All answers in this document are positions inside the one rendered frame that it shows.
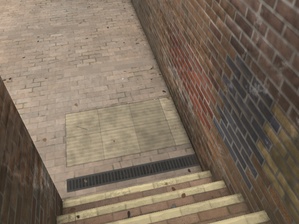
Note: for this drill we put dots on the stairs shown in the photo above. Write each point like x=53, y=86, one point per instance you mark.
x=186, y=199

